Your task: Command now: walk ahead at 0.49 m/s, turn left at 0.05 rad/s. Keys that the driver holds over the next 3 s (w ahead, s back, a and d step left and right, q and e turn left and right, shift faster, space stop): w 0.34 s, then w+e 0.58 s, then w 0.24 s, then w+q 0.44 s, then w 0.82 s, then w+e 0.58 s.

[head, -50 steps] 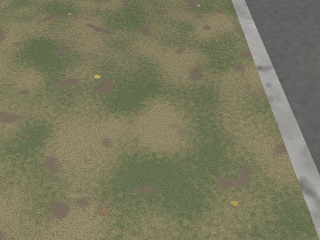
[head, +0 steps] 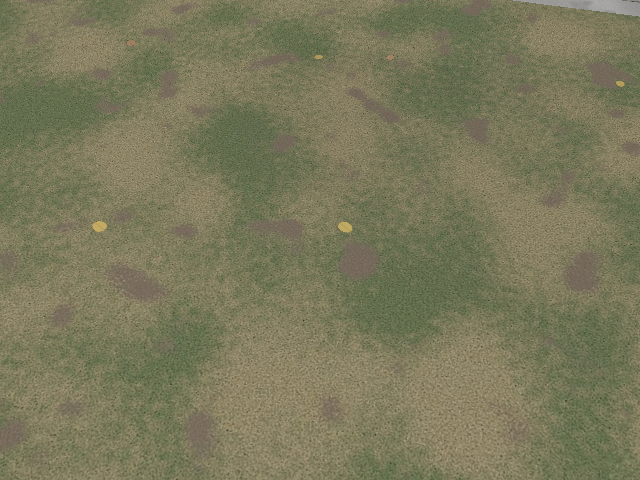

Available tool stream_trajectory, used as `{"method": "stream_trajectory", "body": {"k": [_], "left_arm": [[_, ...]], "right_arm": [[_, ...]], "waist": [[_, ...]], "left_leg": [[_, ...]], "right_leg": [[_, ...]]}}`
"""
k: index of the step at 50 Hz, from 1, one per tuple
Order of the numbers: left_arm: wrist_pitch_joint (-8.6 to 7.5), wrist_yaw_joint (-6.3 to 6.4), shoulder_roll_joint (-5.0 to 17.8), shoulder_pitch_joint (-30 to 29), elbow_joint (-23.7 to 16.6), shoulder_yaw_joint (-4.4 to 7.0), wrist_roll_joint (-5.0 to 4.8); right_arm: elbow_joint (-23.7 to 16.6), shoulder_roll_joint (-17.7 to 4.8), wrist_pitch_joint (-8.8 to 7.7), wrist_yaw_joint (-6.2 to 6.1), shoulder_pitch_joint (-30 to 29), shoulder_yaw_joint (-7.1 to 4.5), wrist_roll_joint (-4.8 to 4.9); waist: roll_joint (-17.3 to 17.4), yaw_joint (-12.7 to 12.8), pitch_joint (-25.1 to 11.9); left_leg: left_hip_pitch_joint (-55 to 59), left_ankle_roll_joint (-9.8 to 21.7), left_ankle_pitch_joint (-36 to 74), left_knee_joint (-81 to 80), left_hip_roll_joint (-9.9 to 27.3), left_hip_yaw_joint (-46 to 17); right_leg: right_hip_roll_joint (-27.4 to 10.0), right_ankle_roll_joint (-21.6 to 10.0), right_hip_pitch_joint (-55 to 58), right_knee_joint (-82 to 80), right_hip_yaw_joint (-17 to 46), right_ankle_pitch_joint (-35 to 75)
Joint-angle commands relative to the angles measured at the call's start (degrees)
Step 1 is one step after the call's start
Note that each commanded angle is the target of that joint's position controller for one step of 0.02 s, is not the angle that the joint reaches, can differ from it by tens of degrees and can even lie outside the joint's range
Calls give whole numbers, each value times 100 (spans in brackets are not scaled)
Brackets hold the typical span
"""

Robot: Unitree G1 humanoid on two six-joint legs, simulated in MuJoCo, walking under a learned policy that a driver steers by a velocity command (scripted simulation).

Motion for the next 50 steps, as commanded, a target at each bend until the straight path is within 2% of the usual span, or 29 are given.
{"method": "stream_trajectory", "body": {"k": [1, 3, 6, 9, 11, 13, 14, 15, 16, 17, 18, 19, 20, 22, 24, 27, 32, 36, 37, 39, 41, 42, 43, 44, 45, 46, 47, 48, 50], "left_arm": [[-124, -6, 505, 178, -165, 57, -39], [-116, -6, 500, 384, -76, 36, -63], [-116, 31, 543, 754, 75, 17, -59], [-79, 89, 577, 1032, 222, -5, -3], [-49, 135, 636, 1057, 298, -1, 40], [-26, 171, 715, 908, 330, 11, 54], [-8, 172, 761, 844, 352, 18, 45], [-1, 166, 741, 772, 334, 1, 17], [-21, 158, 547, 709, 106, -65, -26], [2, 117, 48, 1437, 105, -140, -227], [42, 155, 655, 975, 175, 17, -62], [15, 123, 588, 464, 4, 26, -58], [16, 104, 474, 266, -14, 12, -54], [179, 31, 318, 362, 71, 17, 84], [302, -39, 195, 352, 68, 26, 109], [382, -101, 183, -233, -131, 41, 104], [350, -157, 107, -1337, -519, -35, 60], [342, -190, 86, -2054, -801, -103, 84], [338, -193, 108, -2128, -850, -98, 91], [337, -177, 176, -2007, -854, -62, 106], [336, -137, 317, -1432, -703, 22, 119], [310, -120, 446, -886, -539, 98, 130], [269, -79, 684, -50, -285, 226, 187], [273, 11, 1307, 516, -234, 425, 239], [339, 2, 1603, 247, -342, 488, 96], [394, 32, 1468, 121, -303, 458, -10], [383, 70, 1159, -202, -302, 380, -28], [346, 72, 849, -473, -321, 298, -11], [212, 97, 593, -672, -314, 190, -56]], "right_arm": [[-318, -170, 22, 37, -171, 6, 1], [-448, -102, 14, 50, -681, 56, 37], [-575, -38, 6, 60, -1291, 115, 93], [-683, -93, -9, 40, -1745, 117, 112], [-726, -155, -36, 24, -1844, 94, 113], [-590, -247, -83, -24, -1421, 40, 100], [-364, -348, -123, -70, -771, -22, 87], [-42, -549, -187, -133, 196, -117, 19], [133, -1045, -229, -211, 1266, -251, -122], [195, -1389, -177, -179, 1352, -350, -93], [160, -949, -111, -134, 990, -292, 121], [100, -665, -133, -116, 403, -201, 154], [100, -426, -184, -95, 114, -146, 125], [232, -164, -264, -143, 68, -67, 143], [397, -174, -370, -157, 344, -61, 174], [537, -297, -424, -176, 606, -85, 183], [683, -293, -413, -225, 926, -38, 173], [877, -401, -364, -321, 1373, -41, 158], [921, -431, -337, -344, 1440, -46, 147], [944, -536, -286, -393, 1389, -66, 133], [933, -699, -212, -429, 1274, -116, 109], [893, -783, -161, -421, 1227, -144, 106], [801, -837, -132, -389, 1112, -160, 130], [522, -524, -155, -322, 1161, -96, 213], [139, -393, -217, -216, 944, -102, 230], [-8, -643, -291, -180, 260, -140, 163], [-48, -560, -361, -154, 188, -104, 231], [72, -495, -358, -168, 342, -102, 218], [169, -323, -131, -148, 591, -70, 10]], "waist": [[-398, -112, 267], [-433, 10, 295], [-514, 210, 295], [-547, 337, 332], [-578, 287, 355], [-655, 23, 163], [-637, -257, -164], [-504, -662, -692], [52, -1012, -1484], [1270, -651, -2065], [181, -633, -1464], [83, -423, -680], [-88, -269, -327], [68, 2, -88], [104, 95, -52], [109, 82, 172], [111, -94, 389], [116, -302, 503], [122, -301, 506], [204, -166, 371], [367, 121, -5], [378, 338, -333], [168, 747, -761], [-685, 864, -1388], [-1427, 532, -1692], [-547, 588, -1015], [-289, 357, -476], [100, 53, -131], [-32, -254, -78]], "left_leg": [[-539, -147, 639, -576, 272, 141], [-483, -207, 1101, -1319, 221, 300], [-285, -217, 1519, -2146, 65, 478], [-309, -137, 1353, -2591, -54, 522], [-225, -6, 957, -2827, -136, 513], [546, 187, 472, -3123, -394, 599], [1351, 320, 437, -3393, -580, 669], [2695, 523, 627, -3566, -457, 510], [4218, 859, 234, -3545, 920, -959], [5418, 1729, 76, -4171, 2296, -3598], [4855, 1496, -312, -4438, 1958, -3411], [3979, 1259, -30, -4643, 1734, -2455], [3315, 1050, 523, -4876, 1486, -1843], [2607, 688, 948, -5148, 1095, -966], [2471, 621, 1417, -5283, 1024, -565], [2514, 531, 1678, -5464, 946, -4], [2717, 341, 2378, -5441, 766, 733], [3371, 313, 2950, -5264, 967, 1036], [3586, 308, 3229, -5128, 1030, 1101], [3895, 272, 4551, -4608, 1109, 1295], [4041, 270, 5906, -3539, 1167, 1458], [3905, 277, 5889, -2617, 1173, 1485], [3192, 163, 4954, -1267, 1072, 1552], [1466, -59, 2136, 781, 645, 1613], [-487, -285, -1817, 2347, -638, 700], [-1160, -210, -1258, 2234, -179, -67], [-1061, -185, -676, 1757, 67, -19], [-646, -197, -457, 1183, 246, 5], [90, -326, -363, 581, 404, 4]], "right_leg": [[-1571, -692, -79, -1237, 1278, 1156], [-1413, -549, 22, -1191, 1006, 1577], [-1395, -403, 345, -1083, 849, 2078], [-1589, -447, 973, -854, 904, 2478], [-1754, -466, 1353, -610, 938, 2915], [-1779, -362, 1454, -1, 835, 4110], [-1694, -285, 1408, 730, 738, 4641], [-1493, -174, 840, 1813, 544, 4229], [-1197, -77, -379, 3531, 301, 2159], [-160, 141, -2330, 5482, 134, -2053], [-490, 49, -2849, 5740, 750, -1740], [-697, 31, -2867, 5509, 813, -1150], [-871, 51, -2639, 5220, 808, -826], [-1024, 151, -2186, 4837, 794, -631], [-1005, 201, -2160, 4772, 739, -478], [-1101, 255, -2761, 4528, 665, 128], [-1026, 294, -2962, 3104, 310, 1113], [-904, 123, -2853, 2145, -153, 1069], [-850, 48, -2820, 2006, -228, 882], [-613, -158, -2444, 1820, -416, 381], [-238, -429, -1708, 1751, -591, -243], [-60, -587, -1056, 1541, -570, -413], [-98, -819, 171, 1057, -229, -341], [-1542, -1358, 1751, 851, 1771, -898], [-2630, -2099, 2638, -100, 4781, -613], [-2431, -1866, 2243, -293, 4039, -473], [-2341, -1610, 1487, -418, 3285, -64], [-2066, -1306, 780, -542, 2737, 617], [-1612, -1020, 65, -670, 1966, 1403]]}}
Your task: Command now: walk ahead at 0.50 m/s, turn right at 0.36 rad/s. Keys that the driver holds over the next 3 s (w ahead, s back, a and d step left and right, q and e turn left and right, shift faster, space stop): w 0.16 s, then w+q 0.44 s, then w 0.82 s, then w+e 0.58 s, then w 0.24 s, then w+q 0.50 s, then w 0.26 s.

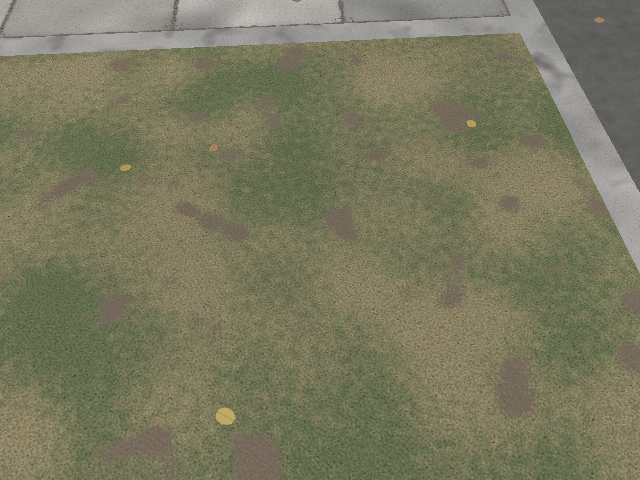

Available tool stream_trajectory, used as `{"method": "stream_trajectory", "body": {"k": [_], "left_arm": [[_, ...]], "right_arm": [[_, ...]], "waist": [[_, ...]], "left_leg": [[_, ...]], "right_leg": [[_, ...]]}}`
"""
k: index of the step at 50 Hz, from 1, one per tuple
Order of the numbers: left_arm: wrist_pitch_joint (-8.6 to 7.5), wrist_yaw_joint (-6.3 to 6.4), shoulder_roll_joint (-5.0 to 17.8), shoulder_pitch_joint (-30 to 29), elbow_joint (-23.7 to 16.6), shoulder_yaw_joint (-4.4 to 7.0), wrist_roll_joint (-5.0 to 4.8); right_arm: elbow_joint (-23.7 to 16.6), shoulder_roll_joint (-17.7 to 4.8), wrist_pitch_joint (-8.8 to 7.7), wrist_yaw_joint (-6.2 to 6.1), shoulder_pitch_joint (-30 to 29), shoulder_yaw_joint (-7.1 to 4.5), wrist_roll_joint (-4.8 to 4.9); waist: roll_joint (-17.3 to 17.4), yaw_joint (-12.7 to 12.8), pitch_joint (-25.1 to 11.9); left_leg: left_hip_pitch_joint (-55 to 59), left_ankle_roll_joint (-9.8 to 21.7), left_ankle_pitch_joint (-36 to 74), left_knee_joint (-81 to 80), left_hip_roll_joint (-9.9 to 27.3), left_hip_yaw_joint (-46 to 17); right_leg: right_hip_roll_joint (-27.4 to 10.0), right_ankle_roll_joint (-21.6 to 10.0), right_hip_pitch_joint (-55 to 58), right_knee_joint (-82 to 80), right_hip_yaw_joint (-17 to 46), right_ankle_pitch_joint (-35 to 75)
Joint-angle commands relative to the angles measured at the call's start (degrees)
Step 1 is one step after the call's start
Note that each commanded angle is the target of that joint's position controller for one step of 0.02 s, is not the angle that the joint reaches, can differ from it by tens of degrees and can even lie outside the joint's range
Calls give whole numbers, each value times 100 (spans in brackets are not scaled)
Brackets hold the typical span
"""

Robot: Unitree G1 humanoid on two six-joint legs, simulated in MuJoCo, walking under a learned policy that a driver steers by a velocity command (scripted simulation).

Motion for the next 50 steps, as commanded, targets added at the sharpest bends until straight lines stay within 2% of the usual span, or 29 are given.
{"method": "stream_trajectory", "body": {"k": [1, 4, 9, 13, 15, 16, 18, 19, 20, 21, 22, 23, 24, 25, 26, 27, 28, 29, 32, 34, 38, 43, 45, 46, 47, 48, 49, 50], "left_arm": [[-222, 48, 402, 357, -134, 47, -68], [-318, 38, 579, 798, 67, 58, -84], [-314, 38, 551, 1313, 207, -8, -61], [-355, 90, 482, 1599, 356, -81, 22], [-359, 143, 474, 1691, 450, -108, 79], [-362, 175, 499, 1649, 476, -115, 97], [-381, 243, 600, 1424, 474, -119, 117], [-376, 272, 665, 1364, 482, -109, 134], [-347, 280, 741, 1305, 478, -92, 154], [-332, 273, 815, 1148, 419, -84, 102], [-376, 237, 627, 1138, 160, -157, -15], [-432, 122, 478, 1403, 62, -130, -76], [-462, 96, 696, 979, -74, -108, 86], [-526, 54, 678, 570, -228, -120, 52], [-539, 37, 617, 463, -272, -123, 43], [-459, 33, 554, 392, -362, -128, 109], [-342, 20, 442, 513, -354, -162, 177], [-246, 10, 386, 549, -389, -174, 209], [-117, -20, 330, 183, -580, -205, 210], [-103, -38, 337, -370, -770, -212, 190], [-101, -87, 301, -1076, -994, -248, 127], [-166, -117, 336, -1772, -1280, -283, 82], [-213, -115, 425, -1592, -1290, -259, 72], [-236, -90, 491, -1241, -1195, -226, 67], [-263, -41, 599, -698, -1018, -169, 58], [-311, 25, 721, 161, -745, -99, 80], [-358, 112, 1057, 1114, -585, -2, 212], [-305, 104, 1655, 1547, -505, 172, 291]], "right_arm": [[-219, -424, 153, 56, 450, -88, -158], [-364, -406, 273, 120, 22, -92, -127], [-674, -447, 289, 164, -1016, -77, -36], [-832, -376, 261, 189, -1633, 0, 19], [-906, -381, 237, 208, -1809, 17, 31], [-921, -395, 221, 215, -1789, 15, 36], [-809, -469, 199, 179, -1381, -23, 35], [-670, -550, 186, 141, -952, -66, 23], [-433, -665, 155, 104, -239, -132, 14], [-167, -790, 110, 67, 628, -211, -53], [-33, -1364, 125, 3, 1418, -387, -161], [-53, -1504, 216, 54, 1206, -450, -24], [-109, -1404, 231, 128, 656, -431, 135], [-209, -1139, 242, 129, 278, -373, 127], [-197, -830, 244, 120, 106, -293, 83], [-159, -697, 213, 86, 67, -242, 90], [-151, -683, 177, 62, 29, -218, 100], [-135, -763, 126, 57, 114, -232, 117], [-84, -975, 60, 47, 375, -280, 129], [-17, -899, 58, 51, 647, -254, 140], [107, -864, 53, 33, 1152, -229, 140], [182, -897, 53, -56, 1412, -193, 29], [173, -985, 42, -100, 1267, -203, 0], [149, -1034, 30, -110, 1115, -208, -2], [149, -1086, 16, -100, 1036, -215, -8], [155, -1072, 7, -68, 965, -201, 11], [10, -888, -24, -38, 950, -138, 62], [-9, -367, -10, -10, 1731, -40, 286]], "waist": [[61, -132, -285], [-138, -56, -133], [-356, 294, -7], [-417, 501, 158], [-390, 513, 263], [-384, 446, 273], [-464, 174, 61], [-528, -21, -179], [-530, -313, -537], [-417, -754, -931], [283, -955, -1537], [1406, -515, -1952], [469, -343, -1398], [131, -276, -784], [-271, -56, -291], [-305, 113, -115], [-201, 245, -137], [-81, 278, -180], [87, 226, -131], [160, 29, 2], [288, -328, -76], [346, -518, 41], [396, -328, 43], [424, -132, -54], [431, 96, -313], [226, 495, -768], [-174, 849, -1451], [-1495, 621, -2197]], "left_leg": [[-774, -121, 252, -404, 296, -192], [-1077, -214, 822, -1043, 337, -31], [-1626, -179, 1795, -2252, 249, 109], [-1631, 49, 2046, -3073, 41, 282], [-1588, 209, 1861, -3374, -105, 313], [-1450, 309, 1689, -3521, -201, 320], [-738, 551, 1210, -3693, -540, 480], [-283, 672, 942, -3721, -732, 559], [381, 803, 817, -3907, -902, 576], [1542, 1004, 1088, -4325, -795, 331], [3062, 1552, 790, -4391, 467, -1422], [4124, 2407, 1228, -5124, 1612, -4355], [3698, 2295, 890, -5316, 1402, -3987], [2917, 2152, 873, -5497, 1299, -3302], [2138, 1900, 1213, -5705, 1061, -2830], [1649, 1725, 1601, -5777, 801, -2496], [1354, 1610, 1830, -5845, 584, -2200], [1208, 1594, 2083, -5871, 486, -2043], [985, 1525, 2291, -6069, 269, -1672], [1124, 1339, 2430, -6176, 176, -1558], [1911, 952, 2901, -6050, 153, -1435], [2745, 1021, 3487, -5756, 428, -1518], [2856, 959, 3977, -5541, 583, -1530], [2780, 865, 4583, -5278, 574, -1444], [2726, 785, 5299, -4732, 504, -1360], [2469, 682, 5347, -3751, 272, -1129], [1500, 593, 3900, -2324, 19, -960], [-365, 307, 167, -172, -1022, -365]], "right_leg": [[-1650, -784, 737, -1626, 1788, 1948], [-1459, -590, 767, -1784, 1403, 2468], [-1373, -149, 1458, -1823, 1170, 2823], [-1535, -61, 2008, -1915, 870, 3068], [-1701, -71, 2321, -1878, 722, 3355], [-1776, -52, 2433, -1783, 620, 3696], [-1846, 48, 2542, -1210, 362, 5314], [-1873, 97, 2619, -629, 272, 6110], [-1856, 131, 2594, 285, 194, 6377], [-1741, 196, 1975, 1518, 35, 5647], [-1305, 367, 424, 3549, -260, 3518], [-18, 592, -1569, 5413, 106, -1597], [-506, 444, -2205, 5553, 900, -1275], [-766, 464, -2308, 5283, 884, -829], [-972, 488, -2117, 4773, 825, -624], [-1102, 582, -1878, 4391, 838, -589], [-1161, 682, -1606, 4128, 801, -564], [-1171, 772, -1497, 3910, 734, -568], [-1239, 986, -1629, 3139, 494, -115], [-1291, 1055, -1855, 2431, 389, 448], [-1208, 985, -2059, 1485, 318, 1243], [-993, 784, -2140, 729, 250, 1041], [-903, 607, -1739, 423, 283, 703], [-774, 500, -1192, 243, 255, 483], [-582, 387, -465, 100, 187, 295], [-559, 226, 634, -235, 184, 496], [-1545, -70, 2074, -263, 1219, 26], [-3085, -940, 3585, -582, 3838, -256]]}}
Over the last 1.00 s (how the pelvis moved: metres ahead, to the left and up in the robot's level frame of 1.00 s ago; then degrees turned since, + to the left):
0.54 -0.03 -0.01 -19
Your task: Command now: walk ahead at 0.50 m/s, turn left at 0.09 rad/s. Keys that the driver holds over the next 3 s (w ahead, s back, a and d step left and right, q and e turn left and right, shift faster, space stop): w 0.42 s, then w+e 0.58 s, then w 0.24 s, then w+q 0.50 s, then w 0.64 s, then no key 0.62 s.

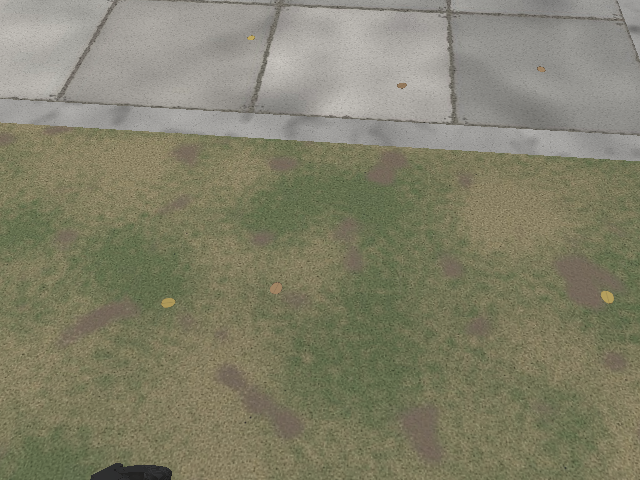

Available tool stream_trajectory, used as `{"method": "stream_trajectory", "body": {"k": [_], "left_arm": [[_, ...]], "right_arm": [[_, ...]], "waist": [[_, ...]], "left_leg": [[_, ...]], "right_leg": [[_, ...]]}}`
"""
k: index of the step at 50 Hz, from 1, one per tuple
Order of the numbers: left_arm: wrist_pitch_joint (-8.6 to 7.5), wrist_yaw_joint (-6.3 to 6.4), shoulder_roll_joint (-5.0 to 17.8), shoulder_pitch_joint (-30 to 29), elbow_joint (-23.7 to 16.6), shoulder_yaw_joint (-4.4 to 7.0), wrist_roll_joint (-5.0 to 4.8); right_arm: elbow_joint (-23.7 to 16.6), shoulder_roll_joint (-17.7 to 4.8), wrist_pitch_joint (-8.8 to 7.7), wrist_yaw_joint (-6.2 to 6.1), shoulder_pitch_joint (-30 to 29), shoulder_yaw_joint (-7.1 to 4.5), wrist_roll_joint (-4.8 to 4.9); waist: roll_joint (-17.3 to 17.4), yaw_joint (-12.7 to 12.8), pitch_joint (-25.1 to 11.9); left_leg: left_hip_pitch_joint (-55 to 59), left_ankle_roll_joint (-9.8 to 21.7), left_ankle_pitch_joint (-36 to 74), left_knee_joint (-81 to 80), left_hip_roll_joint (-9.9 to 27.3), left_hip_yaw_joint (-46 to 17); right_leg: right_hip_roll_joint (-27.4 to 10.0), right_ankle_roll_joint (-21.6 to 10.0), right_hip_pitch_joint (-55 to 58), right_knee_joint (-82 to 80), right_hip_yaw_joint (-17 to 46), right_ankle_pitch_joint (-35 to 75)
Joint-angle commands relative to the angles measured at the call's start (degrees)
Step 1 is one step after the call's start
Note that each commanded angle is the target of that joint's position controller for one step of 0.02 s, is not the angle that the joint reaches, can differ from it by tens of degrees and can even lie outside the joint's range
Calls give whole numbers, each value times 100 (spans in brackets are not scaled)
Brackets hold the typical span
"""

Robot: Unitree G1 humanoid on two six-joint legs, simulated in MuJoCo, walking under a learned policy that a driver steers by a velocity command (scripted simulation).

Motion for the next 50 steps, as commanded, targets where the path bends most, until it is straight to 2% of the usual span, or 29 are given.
{"method": "stream_trajectory", "body": {"k": [1, 2, 3, 4, 5, 6, 9, 12, 15, 20, 22, 23, 24, 25, 26, 27, 28, 29, 30, 31, 32, 34, 37, 41, 43, 47, 48, 50], "left_arm": [[69, 41, 1288, 2254, 366, 461, -84], [76, 15, 949, 1660, 266, 376, -151], [41, -12, 680, 1346, 248, 311, -129], [6, -1, 566, 1293, 304, 270, -117], [-26, 16, 481, 1315, 406, 236, -135], [-70, 16, 485, 1409, 483, 230, -144], [-156, 2, 624, 1761, 699, 270, -202], [-137, -1, 606, 2060, 855, 260, -209], [-129, -1, 608, 2319, 988, 250, -216], [-97, 57, 677, 2728, 1212, 252, -155], [-70, 96, 710, 2740, 1276, 259, -128], [-56, 112, 749, 2663, 1288, 266, -119], [-45, 122, 808, 2565, 1285, 279, -120], [-28, 108, 802, 2461, 1275, 270, -148], [-49, 89, 664, 2396, 1139, 218, -210], [-43, 68, 4, 2987, 980, 72, -423], [21, 124, 630, 2893, 1104, 251, -257], [52, 110, 662, 2524, 1033, 303, -203], [57, 66, 487, 2261, 996, 272, -195], [111, 32, 388, 2172, 1002, 282, -165], [194, -12, 357, 2191, 993, 295, -85], [317, -88, 226, 2159, 967, 300, -63], [394, -153, 184, 1648, 754, 319, -69], [391, -222, 112, 823, 422, 277, -76], [377, -263, 52, 411, 264, 224, -68], [370, -314, 117, -157, -20, 198, -31], [368, -314, 149, -181, -56, 210, -22], [376, -281, 241, 30, -35, 261, -9]], "right_arm": [[-338, -741, -83, -6, 479, -115, -9], [-451, -730, -73, 19, -29, -132, -69], [-537, -596, -86, 63, -363, -87, -82], [-568, -527, -45, 98, -479, -85, -105], [-567, -470, 23, 137, -426, -68, -171], [-526, -386, 79, 172, -362, -48, -192], [-635, -314, 155, 235, -693, -21, -202], [-901, -293, 169, 256, -1499, 17, -181], [-1105, -176, 147, 270, -2153, 95, -138], [-1340, -224, 111, 237, -2867, 134, -103], [-1394, -295, 73, 216, -2909, 108, -108], [-1362, -335, 41, 194, -2726, 84, -110], [-1227, -411, 1, 156, -2280, 39, -121], [-937, -530, -66, 101, -1416, -31, -157], [-706, -891, -136, 17, -417, -147, -286], [-689, -1505, -113, -14, 76, -309, -398], [-709, -1256, -21, 37, -144, -286, -166], [-798, -888, 0, 56, -764, -185, -101], [-849, -552, -35, 77, -1151, -106, -85], [-829, -389, -75, 65, -1295, -64, -87], [-761, -301, -115, 34, -1313, -37, -68], [-676, -324, -221, 16, -1141, -49, -54], [-545, -404, -298, 2, -881, -87, -29], [-394, -353, -284, -16, -597, -68, -54], [-346, -421, -281, -36, -492, -77, -52], [-180, -571, -211, -95, -109, -118, -73], [-156, -605, -176, -111, -85, -128, -81], [-151, -748, -106, -142, -140, -164, -98]], "waist": [[-840, 852, -1739], [-422, 659, -793], [-141, 580, -401], [-229, 459, -182], [-391, 325, -129], [-461, 273, -166], [-420, 243, -96], [-368, 389, 124], [-387, 544, 181], [-422, 733, 253], [-417, 679, 266], [-423, 547, 199], [-435, 343, -14], [-259, -36, -470], [76, -394, -1146], [1256, -240, -1979], [801, -188, -1914], [454, 76, -986], [299, 181, -456], [368, 304, -175], [480, 440, -42], [409, 533, -77], [345, 550, 40], [334, 441, 248], [353, 352, 301], [339, 199, 383], [356, 222, 365], [498, 373, 148]], "left_leg": [[-3376, 17, -307, 4062, 120, 80], [-3564, 29, 185, 4056, 431, 29], [-3478, 11, 537, 3765, 635, 61], [-3331, -14, 663, 3473, 792, 132], [-3108, -80, 738, 3243, 894, 192], [-2972, -135, 801, 3144, 902, 269], [-3305, -273, 1151, 2797, 1038, 480], [-3782, -405, 1759, 2066, 1183, 664], [-3631, -448, 2306, 1105, 1117, 849], [-3474, -288, 2361, 198, 933, 959], [-3280, -155, 2009, -26, 853, 940], [-2953, -83, 1784, -184, 751, 941], [-2340, -1, 1595, -376, 585, 977], [-1214, 128, 1801, -775, 484, 1014], [336, 366, 1597, -823, 1280, 224], [2014, 958, 1132, -1126, 3035, -2170], [1509, 1051, 825, -1634, 3189, -2968], [675, 890, 564, -1812, 2937, -2080], [-66, 737, 753, -2114, 2670, -1391], [-525, 525, 1012, -2313, 2414, -845], [-855, 387, 1346, -2426, 2225, -413], [-953, 365, 1948, -2523, 2149, 63], [-775, 369, 2382, -2640, 2092, 635], [-607, 330, 2856, -2625, 1939, 1259], [-514, 295, 3148, -2577, 1939, 1514], [209, 258, 3884, -2309, 2174, 1804], [392, 233, 4332, -2123, 2212, 1890], [640, 165, 5998, -1422, 2243, 2085]], "right_leg": [[-2427, -1346, 4012, -1348, 4411, -1204], [-2201, -1220, 3130, -1453, 3468, -1307], [-1922, -1085, 2488, -1657, 2829, -850], [-1656, -914, 2092, -1802, 2321, -426], [-1437, -785, 1798, -1925, 1948, -105], [-1349, -765, 1708, -1990, 1743, 229], [-1260, -838, 1732, -2221, 1363, 685], [-1124, -802, 1871, -2405, 1077, 885], [-993, -682, 1968, -2374, 791, 1301], [-1233, -657, 2678, -2111, 758, 1872], [-1367, -629, 2928, -1829, 842, 2350], [-1378, -579, 2967, -1545, 860, 2865], [-1323, -511, 2943, -1039, 849, 3528], [-1093, -407, 2681, -88, 689, 3655], [-816, -302, 1669, 1278, 536, 2393], [83, -25, -307, 3339, -2, -1031], [130, -100, -795, 4069, 493, -2312], [-195, -139, -972, 4148, 658, -1883], [-410, -122, -897, 3916, 642, -1496], [-536, -101, -727, 3683, 610, -1298], [-618, -48, -551, 3545, 592, -1191], [-622, 13, -510, 3561, 518, -948], [-718, 88, -1091, 3356, 455, -375], [-691, 157, -1398, 2296, 256, 386], [-623, 128, -1205, 1608, 30, 670], [-487, -112, -1090, 859, -336, 351], [-406, -201, -1003, 744, -412, 123], [-68, -423, -497, 626, -636, -483]]}}
Over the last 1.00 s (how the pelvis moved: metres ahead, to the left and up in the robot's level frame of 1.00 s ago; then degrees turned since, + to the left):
0.56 0.04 -0.01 13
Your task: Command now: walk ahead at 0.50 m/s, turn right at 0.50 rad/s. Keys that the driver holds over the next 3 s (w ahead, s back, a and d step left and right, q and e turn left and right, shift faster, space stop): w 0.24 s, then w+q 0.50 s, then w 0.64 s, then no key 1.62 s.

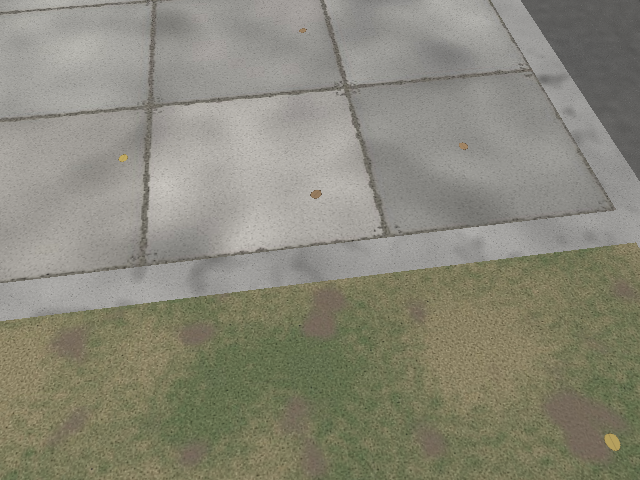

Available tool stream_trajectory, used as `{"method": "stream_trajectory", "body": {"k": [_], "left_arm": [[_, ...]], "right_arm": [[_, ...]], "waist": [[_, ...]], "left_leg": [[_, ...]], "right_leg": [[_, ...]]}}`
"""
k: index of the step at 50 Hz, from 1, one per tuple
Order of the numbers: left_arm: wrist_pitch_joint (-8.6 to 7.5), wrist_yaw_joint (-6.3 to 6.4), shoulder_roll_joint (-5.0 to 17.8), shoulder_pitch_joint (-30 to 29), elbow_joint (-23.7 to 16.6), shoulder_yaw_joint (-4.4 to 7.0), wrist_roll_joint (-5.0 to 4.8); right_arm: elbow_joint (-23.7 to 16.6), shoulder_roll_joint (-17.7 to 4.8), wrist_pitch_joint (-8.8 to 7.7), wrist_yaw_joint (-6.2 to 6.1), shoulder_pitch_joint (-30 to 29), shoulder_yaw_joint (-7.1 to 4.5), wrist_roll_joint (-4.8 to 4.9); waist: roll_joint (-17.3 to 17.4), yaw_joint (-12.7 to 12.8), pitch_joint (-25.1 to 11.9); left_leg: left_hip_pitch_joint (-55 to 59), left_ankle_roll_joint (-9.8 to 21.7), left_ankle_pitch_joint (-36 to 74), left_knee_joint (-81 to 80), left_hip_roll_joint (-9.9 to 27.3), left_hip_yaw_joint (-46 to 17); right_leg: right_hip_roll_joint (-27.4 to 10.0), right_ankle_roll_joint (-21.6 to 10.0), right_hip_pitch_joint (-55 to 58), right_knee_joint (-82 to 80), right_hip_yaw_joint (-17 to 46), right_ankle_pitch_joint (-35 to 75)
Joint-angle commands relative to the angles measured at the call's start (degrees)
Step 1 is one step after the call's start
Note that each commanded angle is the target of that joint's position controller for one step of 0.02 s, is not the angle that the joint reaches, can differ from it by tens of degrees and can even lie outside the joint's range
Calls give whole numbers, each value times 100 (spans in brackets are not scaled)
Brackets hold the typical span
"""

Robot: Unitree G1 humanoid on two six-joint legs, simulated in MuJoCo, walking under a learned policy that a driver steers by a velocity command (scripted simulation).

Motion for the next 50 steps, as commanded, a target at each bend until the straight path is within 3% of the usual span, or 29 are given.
{"method": "stream_trajectory", "body": {"k": [1, 2, 3, 4, 5, 6, 7, 8, 9, 11, 14, 19, 25, 28, 30, 31, 32, 33, 34, 36, 38, 40, 42, 47, 50], "left_arm": [[-65, 44, 433, 243, -264, 133, 35], [-106, 79, 537, 821, -87, 203, 50], [-167, 145, 740, 1737, 221, 316, 112], [-200, 248, 1354, 2321, 312, 484, 187], [-148, 271, 1695, 2298, 287, 538, -10], [-93, 323, 1504, 2017, 313, 494, -113], [-122, 350, 1225, 1655, 314, 415, -133], [-172, 344, 933, 1367, 316, 332, -124], [-230, 358, 752, 1209, 352, 264, -162], [-370, 348, 623, 1248, 426, 198, -176], [-474, 341, 815, 1557, 590, 226, -186], [-520, 360, 702, 1968, 747, 146, -117], [-554, 500, 634, 2263, 960, 50, -89], [-537, 591, 869, 2159, 998, 72, -66], [-456, 625, 1047, 1999, 942, 121, -24], [-420, 602, 1112, 1861, 859, 136, -49], [-450, 555, 994, 1754, 638, 97, -96], [-515, 416, 574, 1934, 330, 64, -198], [-577, 377, 866, 1495, 223, 83, -73], [-674, 346, 789, 1211, 94, 66, -148], [-458, 335, 627, 1370, 102, 26, 20], [-271, 298, 544, 1441, 91, 6, 77], [-207, 266, 541, 1124, -38, 0, 68], [-185, 219, 568, 101, -370, -6, -11], [-201, 198, 546, -380, -534, -37, -38]], "right_arm": [[-156, -1060, 65, -65, 151, -224, -20], [-152, -1111, 120, -52, 163, -232, -22], [-212, -1073, 152, -26, 97, -209, 3], [-479, -570, 133, 39, 238, -82, 105], [-712, -568, 91, 131, 216, -107, 145], [-816, -863, 68, 138, -550, -173, 86], [-863, -743, -8, 161, -707, -131, 151], [-730, -685, -13, 156, -572, -129, 130], [-656, -652, 72, 163, -441, -133, 3], [-534, -537, 260, 215, -218, -126, -98], [-593, -477, 369, 286, -524, -135, -60], [-837, -491, 365, 307, -1432, -136, 45], [-1133, -338, 311, 362, -2203, -18, -22], [-1116, -436, 294, 334, -1870, -58, -26], [-843, -645, 272, 289, -882, -165, -45], [-612, -814, 231, 267, -102, -262, -98], [-498, -1329, 236, 198, 637, -437, -164], [-620, -1707, 322, 185, 232, -550, -48], [-625, -1637, 348, 231, -27, -539, 130], [-647, -999, 346, 199, -505, -375, 86], [-666, -770, 260, 140, -755, -273, 108], [-604, -876, 132, 144, -593, -276, 130], [-527, -989, 79, 150, -368, -291, 134], [-401, -958, 82, 151, 192, -248, 145], [-338, -944, 81, 114, 408, -215, 103]], "waist": [[687, 365, -125], [674, 588, -454], [398, 1013, -931], [-550, 1082, -1637], [-1102, 851, -2052], [-120, 883, -1301], [-80, 703, -704], [202, 430, -376], [158, 227, -238], [21, 84, -296], [-88, 97, -136], [-191, 383, 195], [-175, 558, 409], [-370, 300, 99], [-499, -136, -456], [-382, -524, -847], [238, -842, -1380], [1708, -267, -1711], [560, -300, -1473], [-235, 87, -308], [-147, 419, -183], [64, 464, -238], [181, 388, -143], [402, -42, -60], [460, -214, -4]], "left_leg": [[74, 626, 6252, 1028, 1666, -283], [-51, 616, 6297, 1924, 1644, -268], [-770, 482, 5392, 3226, 1520, -184], [-2626, 260, 2335, 5186, 1100, -187], [-4164, 33, -1057, 6705, -62, -1027], [-4719, 100, -417, 6659, 360, -1720], [-4636, 155, 49, 6287, 544, -1747], [-4255, 174, 280, 5734, 728, -1790], [-3904, 138, 382, 5384, 807, -1814], [-3495, 76, 511, 5085, 792, -1767], [-3932, 10, 973, 4680, 802, -1686], [-4605, 91, 1874, 3687, 586, -1880], [-4423, 372, 2167, 2309, 287, -1311], [-3718, 699, 1447, 2024, -139, -937], [-2759, 978, 898, 1900, -469, -859], [-1710, 1173, 1020, 1415, -508, -1070], [-424, 1614, 691, 1173, 563, -2519], [1016, 2558, 1084, 441, 1936, -5818], [793, 2530, 1033, 202, 1868, -5661], [-726, 2047, 1650, -107, 1559, -4448], [-1510, 1712, 2260, -248, 1038, -3639], [-1735, 1652, 2840, -344, 843, -3245], [-1739, 1540, 3057, -505, 726, -3014], [-920, 1025, 3542, -509, 606, -2806], [-438, 979, 3705, -440, 679, -2796]], "right_leg": [[529, -355, 655, -203, -331, -849], [738, -500, 1351, -454, -298, -965], [704, -695, 2691, -970, 11, -713], [-901, -1188, 4478, -1127, 2129, -1224], [-2046, -1850, 5128, -2160, 4891, -771], [-1775, -1552, 4649, -2211, 3823, -441], [-1570, -1339, 3853, -2278, 3058, 64], [-1254, -1032, 3216, -2412, 2473, 623], [-1002, -846, 2804, -2524, 2032, 968], [-755, -730, 2537, -2674, 1638, 1376], [-666, -634, 2631, -2906, 1235, 1549], [-649, -273, 3034, -3118, 681, 1587], [-854, -114, 3752, -2998, 52, 2656], [-987, 6, 4182, -2059, -222, 5060], [-1059, 15, 4185, -540, -336, 5925], [-966, 48, 3661, 715, -430, 5151], [-631, 155, 2433, 2659, -546, 2981], [853, 455, -119, 4711, -37, -2312], [426, 330, -765, 4858, 1025, -1995], [-62, 373, -643, 3930, 961, -1284], [-274, 558, -23, 3229, 939, -1197], [-302, 693, 152, 2824, 760, -1100], [-373, 788, -32, 2283, 624, -687], [-352, 793, -587, 935, 471, 392], [-221, 713, -702, 354, 401, 601]]}}
Over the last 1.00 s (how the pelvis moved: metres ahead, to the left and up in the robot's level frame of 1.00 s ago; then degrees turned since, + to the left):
0.51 0.00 0.01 -16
